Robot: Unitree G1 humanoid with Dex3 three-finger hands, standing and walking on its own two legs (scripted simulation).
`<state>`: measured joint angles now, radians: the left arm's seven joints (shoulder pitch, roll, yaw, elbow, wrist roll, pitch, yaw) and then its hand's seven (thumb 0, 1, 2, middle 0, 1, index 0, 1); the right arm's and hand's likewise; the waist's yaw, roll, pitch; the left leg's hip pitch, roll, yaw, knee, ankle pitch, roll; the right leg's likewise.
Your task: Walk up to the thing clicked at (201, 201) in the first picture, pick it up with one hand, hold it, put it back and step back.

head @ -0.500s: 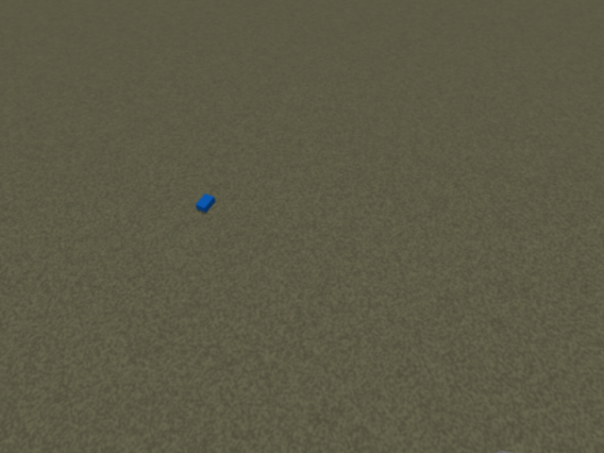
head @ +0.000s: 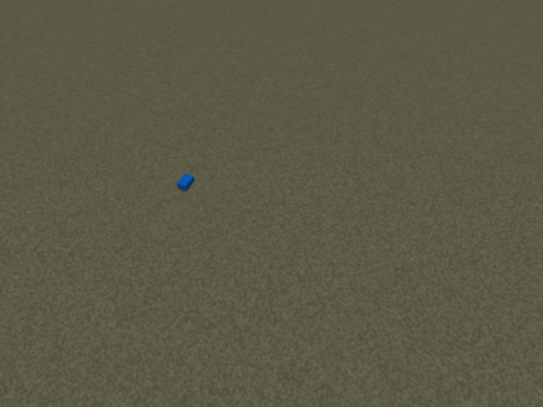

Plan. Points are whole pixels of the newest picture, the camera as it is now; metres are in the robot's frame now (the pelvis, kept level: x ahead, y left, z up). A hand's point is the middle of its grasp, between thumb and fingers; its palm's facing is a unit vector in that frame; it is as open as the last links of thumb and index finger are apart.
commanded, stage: stand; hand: left
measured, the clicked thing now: (185, 181) +1.21 +0.43 -0.77
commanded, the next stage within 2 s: walk up in 0.62 s
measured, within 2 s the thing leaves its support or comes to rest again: neither
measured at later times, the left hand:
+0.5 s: hand out of the picture +0.08 +0.25 -0.16, palm faces -0.02 -0.94 -0.34, open 7.3 cm
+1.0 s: hand out of the picture +0.10 +0.38 -0.19, palm faces +0.26 -0.90 -0.34, open 7.3 cm
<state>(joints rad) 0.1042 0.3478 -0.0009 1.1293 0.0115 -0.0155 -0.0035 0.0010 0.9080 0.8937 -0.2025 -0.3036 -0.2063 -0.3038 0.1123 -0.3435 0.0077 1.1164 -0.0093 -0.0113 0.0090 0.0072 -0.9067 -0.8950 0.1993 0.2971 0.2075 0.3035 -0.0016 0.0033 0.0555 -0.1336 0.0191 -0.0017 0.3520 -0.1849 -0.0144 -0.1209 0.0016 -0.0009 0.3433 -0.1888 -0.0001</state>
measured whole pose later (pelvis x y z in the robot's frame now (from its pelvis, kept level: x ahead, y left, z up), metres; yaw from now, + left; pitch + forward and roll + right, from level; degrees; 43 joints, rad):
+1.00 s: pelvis +0.09 +0.07 -0.04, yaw +17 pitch -3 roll +2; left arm 0.16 0.49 0.12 0.91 0.06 0.03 -0.09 0.00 0.91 0.89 -0.20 -0.30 -0.20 -0.30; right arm 0.29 -0.47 -0.11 0.92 -0.02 -0.05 0.05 0.01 -0.91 -0.90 0.20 0.30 0.21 0.30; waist 0.00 -0.14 0.05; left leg -0.37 0.03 0.10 0.72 -0.31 0.01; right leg -0.19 -0.14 -0.08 0.96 -0.54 -0.05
